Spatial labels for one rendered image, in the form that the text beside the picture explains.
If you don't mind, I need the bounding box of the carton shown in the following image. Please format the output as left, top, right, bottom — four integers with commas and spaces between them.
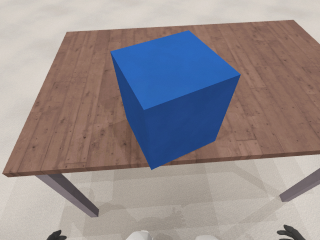
110, 30, 241, 170

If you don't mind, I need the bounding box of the table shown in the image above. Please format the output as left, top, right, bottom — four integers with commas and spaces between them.
2, 20, 320, 218

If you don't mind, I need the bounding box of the robot left hand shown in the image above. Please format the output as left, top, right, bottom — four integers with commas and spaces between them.
46, 230, 67, 240

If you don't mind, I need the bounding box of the robot right hand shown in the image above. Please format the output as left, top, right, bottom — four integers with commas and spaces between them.
277, 224, 306, 240

